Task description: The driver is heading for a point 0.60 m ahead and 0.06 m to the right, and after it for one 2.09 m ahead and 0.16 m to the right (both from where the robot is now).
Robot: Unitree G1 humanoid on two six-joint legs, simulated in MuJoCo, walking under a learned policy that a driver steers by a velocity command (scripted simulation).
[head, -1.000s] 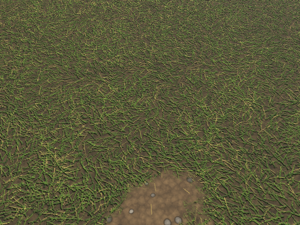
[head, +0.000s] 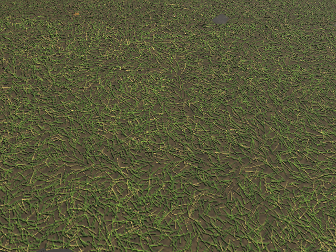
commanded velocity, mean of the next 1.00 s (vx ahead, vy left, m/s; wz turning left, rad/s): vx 0.40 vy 0.00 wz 0.06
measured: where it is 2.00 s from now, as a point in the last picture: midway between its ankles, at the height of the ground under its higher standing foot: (169, 232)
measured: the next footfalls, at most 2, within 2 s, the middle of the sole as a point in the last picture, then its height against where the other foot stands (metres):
right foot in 0.14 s outside the picture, level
left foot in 0.66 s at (138, 233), level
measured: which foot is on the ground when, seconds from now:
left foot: down 0.00-0.16, up 0.18-0.64, down 0.66-1.00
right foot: up 0.00-0.12, down 0.14-0.68, up 0.70-1.00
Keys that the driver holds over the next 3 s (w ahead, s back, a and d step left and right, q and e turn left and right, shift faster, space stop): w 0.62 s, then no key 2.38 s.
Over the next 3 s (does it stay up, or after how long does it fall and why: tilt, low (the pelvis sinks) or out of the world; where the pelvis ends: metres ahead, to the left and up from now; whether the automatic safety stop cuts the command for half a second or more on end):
stays up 0.55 -0.01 -0.01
